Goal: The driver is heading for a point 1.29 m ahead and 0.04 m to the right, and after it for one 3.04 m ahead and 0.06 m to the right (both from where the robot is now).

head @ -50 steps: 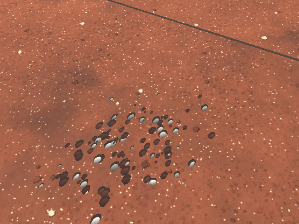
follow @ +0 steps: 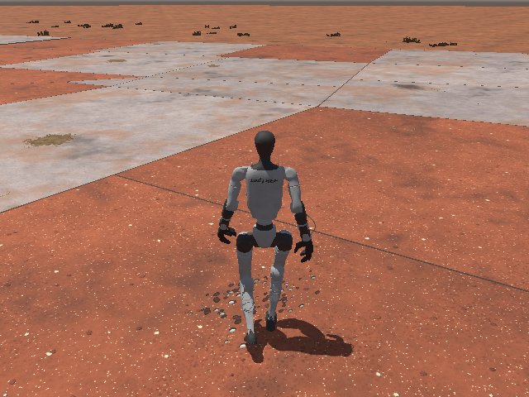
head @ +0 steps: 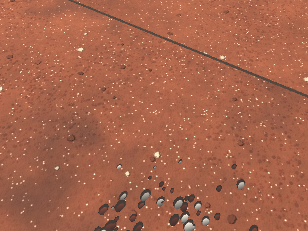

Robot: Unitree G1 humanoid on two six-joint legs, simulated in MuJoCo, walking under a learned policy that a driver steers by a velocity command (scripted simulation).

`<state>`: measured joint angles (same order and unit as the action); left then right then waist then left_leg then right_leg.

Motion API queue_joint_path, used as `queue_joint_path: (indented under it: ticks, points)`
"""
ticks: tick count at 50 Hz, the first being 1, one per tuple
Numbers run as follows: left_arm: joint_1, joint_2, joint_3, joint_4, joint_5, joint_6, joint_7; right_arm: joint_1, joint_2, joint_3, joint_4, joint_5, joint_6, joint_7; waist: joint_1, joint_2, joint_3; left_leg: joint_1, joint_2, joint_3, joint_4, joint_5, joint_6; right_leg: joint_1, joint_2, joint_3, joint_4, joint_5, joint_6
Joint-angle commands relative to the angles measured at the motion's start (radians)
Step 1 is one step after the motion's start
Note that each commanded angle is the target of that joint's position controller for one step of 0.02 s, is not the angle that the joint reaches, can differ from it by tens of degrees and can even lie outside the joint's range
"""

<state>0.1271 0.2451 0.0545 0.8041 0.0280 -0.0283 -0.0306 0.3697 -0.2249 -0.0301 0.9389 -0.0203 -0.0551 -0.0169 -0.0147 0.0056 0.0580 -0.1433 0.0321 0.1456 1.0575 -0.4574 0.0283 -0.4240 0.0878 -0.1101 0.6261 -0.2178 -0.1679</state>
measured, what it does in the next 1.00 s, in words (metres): walks ahead: left foot, then right foot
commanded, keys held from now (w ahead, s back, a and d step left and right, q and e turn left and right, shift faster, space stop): w+e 0.36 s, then w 0.10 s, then w+q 0.54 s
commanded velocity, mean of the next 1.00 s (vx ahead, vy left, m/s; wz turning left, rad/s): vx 0.50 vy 0.00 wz -0.13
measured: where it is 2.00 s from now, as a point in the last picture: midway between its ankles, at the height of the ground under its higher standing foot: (162, 144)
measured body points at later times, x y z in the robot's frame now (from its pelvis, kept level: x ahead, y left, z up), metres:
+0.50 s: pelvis +0.29 +0.02 +0.00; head +0.32 +0.02 +0.45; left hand +0.35 +0.31 -0.13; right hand +0.42 -0.27 -0.08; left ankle +0.41 +0.09 -0.72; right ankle +0.09 -0.04 -0.68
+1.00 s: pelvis +0.52 -0.06 +0.02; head +0.54 -0.08 +0.47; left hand +0.75 +0.15 -0.06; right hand +0.48 -0.33 -0.12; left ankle +0.43 +0.07 -0.67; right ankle +0.57 -0.16 -0.72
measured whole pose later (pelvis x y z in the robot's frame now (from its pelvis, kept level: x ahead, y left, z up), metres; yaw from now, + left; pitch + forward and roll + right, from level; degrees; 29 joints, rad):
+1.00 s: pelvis +0.52 -0.06 +0.02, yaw -5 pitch +1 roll +1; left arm 0.09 0.24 0.00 0.71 0.04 -0.08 0.01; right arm 0.42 -0.27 -0.07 0.88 0.00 -0.04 0.01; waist -0.07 0.01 0.01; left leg -0.24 -0.08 -0.10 0.86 -0.46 0.07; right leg -0.38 0.01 -0.02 0.53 -0.18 -0.04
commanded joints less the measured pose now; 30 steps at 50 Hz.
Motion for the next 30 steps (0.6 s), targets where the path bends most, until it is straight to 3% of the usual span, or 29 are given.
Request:
queue_joint_path:
  ticks: [1,2,3,4,6,8,14,18,20,21,22,23,24,25,26,27,28,30]
  points:
    - [0.229,0.201,0.065,0.030,-0.028,0.011,0.024,-0.119,-0.137,-0.022,-0.168,0.009,-0.052,0.017,0.085,-0.007,-0.092,-0.602,0.028,-0.190,0.314,0.110,-0.001,0.508,-0.383,0.621,-0.369,0.080,-0.224]
    - [0.182,0.158,0.053,0.027,-0.023,0.007,0.026,-0.103,-0.134,-0.024,-0.155,0.006,-0.051,0.016,0.033,0.047,-0.030,-0.541,0.059,-0.184,0.220,0.139,-0.009,0.393,-0.325,0.526,-0.387,0.183,-0.170]
    - [0.153,0.136,0.045,0.024,-0.030,0.000,0.030,-0.087,-0.128,-0.022,-0.152,-0.013,-0.033,0.016,0.001,0.043,-0.016,-0.479,0.073,-0.185,0.162,0.145,-0.027,0.316,-0.274,0.451,-0.398,0.264,-0.143]
    - [0.142,0.128,0.039,0.019,-0.031,-0.010,0.030,-0.063,-0.116,-0.019,-0.147,-0.026,-0.012,0.020,-0.017,0.019,-0.032,-0.428,0.080,-0.181,0.122,0.153,-0.043,0.278,-0.242,0.401,-0.405,0.311,-0.131]
    - [0.168,0.150,0.043,0.026,-0.033,-0.029,0.026,-0.073,-0.102,-0.017,-0.160,-0.031,0.016,0.026,-0.024,-0.001,-0.046,-0.417,0.075,-0.156,0.063,0.174,-0.068,0.245,-0.205,0.359,-0.407,0.403,-0.129]
    - [0.202,0.173,0.049,0.030,-0.031,-0.034,0.025,-0.145,-0.098,-0.016,-0.191,-0.028,0.024,0.030,-0.005,-0.024,-0.031,-0.455,0.076,-0.141,-0.024,0.244,-0.086,0.234,-0.183,0.350,-0.422,0.393,-0.113]
    - [0.318,0.178,0.051,0.040,-0.027,-0.025,0.029,-0.376,-0.102,-0.006,-0.271,-0.017,0.019,0.037,0.091,-0.071,-0.019,-0.535,0.039,-0.144,-0.306,0.424,-0.091,0.361,-0.171,0.395,-0.384,0.395,-0.067]
    - [0.338,0.197,0.055,0.032,-0.013,-0.023,0.041,-0.447,-0.121,-0.001,-0.310,-0.008,0.002,0.040,0.106,-0.082,-0.018,-0.489,0.000,-0.159,-0.438,0.412,-0.063,0.433,-0.206,0.455,-0.317,0.474,-0.053]
    - [0.289,0.208,0.056,0.019,-0.011,-0.028,0.047,-0.357,-0.144,-0.008,-0.288,-0.007,-0.008,0.037,0.055,-0.092,-0.032,-0.337,-0.017,-0.160,-0.515,0.374,-0.028,0.411,-0.222,0.458,-0.278,0.528,-0.017]
    - [0.269,0.214,0.055,0.016,-0.010,-0.033,0.046,-0.270,-0.165,-0.017,-0.260,-0.007,-0.013,0.031,0.018,-0.091,-0.064,-0.209,-0.044,-0.145,-0.532,0.334,-0.006,0.392,-0.213,0.448,-0.207,0.638,0.002]
    - [0.261,0.209,0.051,0.022,-0.013,-0.039,0.039,-0.135,-0.183,-0.029,-0.217,-0.011,-0.024,0.021,-0.048,-0.048,-0.129,-0.043,-0.055,-0.131,-0.595,0.347,0.019,0.373,-0.164,0.403,-0.043,0.687,0.024]
    - [0.274,0.163,0.036,0.012,-0.019,-0.047,0.031,0.007,-0.231,-0.042,-0.198,-0.028,-0.034,0.006,-0.104,0.021,-0.240,0.171,0.086,-0.271,-0.619,0.229,0.062,0.265,-0.106,0.352,0.194,0.506,0.045]
    - [0.405,0.064,0.016,-0.002,-0.046,-0.049,0.027,0.085,-0.335,-0.067,-0.190,-0.048,-0.029,0.001,-0.057,0.240,-0.363,0.423,0.354,-0.730,-0.684,0.124,0.185,-0.014,0.051,0.243,0.514,-0.088,0.090]
    - [0.432,0.126,0.020,0.021,-0.019,-0.046,0.030,0.054,-0.301,-0.069,-0.169,-0.017,-0.013,0.012,-0.031,0.242,-0.342,0.373,0.380,-0.982,-0.798,0.013,0.241,-0.144,0.051,0.250,0.629,-0.292,0.084]
    - [0.346,0.147,0.023,0.018,-0.003,-0.040,0.028,-0.048,-0.217,-0.053,-0.190,-0.005,-0.009,0.018,-0.009,0.103,-0.168,0.231,0.336,-0.838,-0.809,-0.047,0.234,-0.189,-0.009,0.260,0.663,-0.208,0.083]
    - [0.253,0.143,0.017,-0.002,0.006,-0.041,0.019,-0.100,-0.160,-0.039,-0.191,0.000,-0.011,0.025,-0.011,0.024,-0.093,0.124,0.277,-0.693,-0.817,0.033,0.215,-0.183,-0.046,0.241,0.612,-0.143,0.085]
    - [0.215,0.132,0.015,-0.018,0.010,-0.040,0.012,-0.115,-0.139,-0.031,-0.180,-0.003,-0.014,0.027,0.009,0.042,-0.056,0.064,0.221,-0.591,-0.831,0.155,0.191,-0.168,-0.085,0.213,0.550,-0.116,0.091]
    - [0.213,0.114,0.006,-0.023,0.028,-0.026,0.004,-0.087,-0.131,-0.026,-0.147,0.007,-0.024,0.030,0.032,0.094,-0.056,0.008,0.155,-0.487,-0.837,0.387,0.180,-0.108,-0.111,0.176,0.476,-0.101,0.119]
